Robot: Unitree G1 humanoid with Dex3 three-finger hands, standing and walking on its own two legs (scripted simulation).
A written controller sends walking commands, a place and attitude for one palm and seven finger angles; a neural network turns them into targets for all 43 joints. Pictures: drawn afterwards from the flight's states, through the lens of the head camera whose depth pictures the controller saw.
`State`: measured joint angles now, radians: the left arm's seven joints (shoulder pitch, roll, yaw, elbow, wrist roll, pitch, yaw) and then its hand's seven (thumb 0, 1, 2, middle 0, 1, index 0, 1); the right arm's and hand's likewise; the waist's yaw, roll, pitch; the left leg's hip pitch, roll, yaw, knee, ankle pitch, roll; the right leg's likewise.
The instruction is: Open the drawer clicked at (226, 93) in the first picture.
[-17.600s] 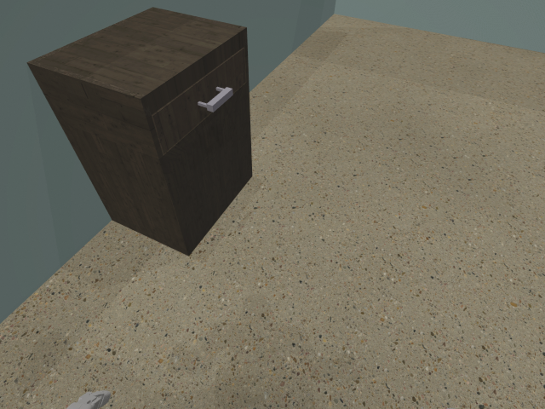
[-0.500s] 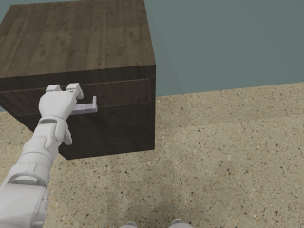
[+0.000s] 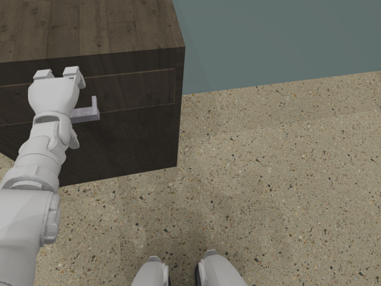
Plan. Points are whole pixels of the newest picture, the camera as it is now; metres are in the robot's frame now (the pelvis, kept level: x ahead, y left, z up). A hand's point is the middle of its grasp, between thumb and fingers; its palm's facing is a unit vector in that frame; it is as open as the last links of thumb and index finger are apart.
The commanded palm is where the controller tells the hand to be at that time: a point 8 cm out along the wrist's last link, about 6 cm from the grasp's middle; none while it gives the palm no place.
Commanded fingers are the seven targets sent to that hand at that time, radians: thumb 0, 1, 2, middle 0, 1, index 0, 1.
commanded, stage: move the hooked fingers above the handle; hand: left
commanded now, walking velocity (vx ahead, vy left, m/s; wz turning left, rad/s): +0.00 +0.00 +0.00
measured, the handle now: (71, 109) +0.54 +0.26 -0.06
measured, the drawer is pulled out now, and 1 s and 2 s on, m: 0.00 0.00 0.00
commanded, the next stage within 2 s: none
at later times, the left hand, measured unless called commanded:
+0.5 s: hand (65, 112) +0.50 +0.25 -0.01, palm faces -0.04 -0.04 -1.00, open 13.8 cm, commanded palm +0.49 +0.24 +0.05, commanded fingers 0.00 -0.50 0.30 -0.30 -1.20 -0.30 -1.20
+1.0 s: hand (64, 114) +0.49 +0.25 -0.01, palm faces -0.07 -0.05 -1.00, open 13.8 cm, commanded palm +0.48 +0.24 +0.05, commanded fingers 0.00 -0.50 0.30 -0.30 -1.20 -0.30 -1.20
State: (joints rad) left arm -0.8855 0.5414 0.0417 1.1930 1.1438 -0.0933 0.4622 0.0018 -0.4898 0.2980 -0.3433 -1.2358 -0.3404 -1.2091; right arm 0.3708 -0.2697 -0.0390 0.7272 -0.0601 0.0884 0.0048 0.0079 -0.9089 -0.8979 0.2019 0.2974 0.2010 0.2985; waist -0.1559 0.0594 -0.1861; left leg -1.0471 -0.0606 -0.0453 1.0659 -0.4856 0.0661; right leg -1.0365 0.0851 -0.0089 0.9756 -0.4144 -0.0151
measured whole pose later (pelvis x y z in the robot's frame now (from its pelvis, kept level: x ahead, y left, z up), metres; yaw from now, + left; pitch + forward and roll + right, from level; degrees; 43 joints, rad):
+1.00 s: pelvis +0.01 -0.01 +0.01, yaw +0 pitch +27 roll -4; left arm -0.81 0.55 0.04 1.13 1.10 -0.11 0.41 0.00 -0.49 0.30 -0.31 -1.20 -0.32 -1.20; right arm 0.34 -0.27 -0.03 0.70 -0.05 0.10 0.00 0.01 -0.91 -0.90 0.20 0.30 0.20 0.30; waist -0.13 0.06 -0.18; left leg -1.00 -0.05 -0.05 1.04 -0.49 0.06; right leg -1.00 0.10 -0.01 0.95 -0.42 -0.03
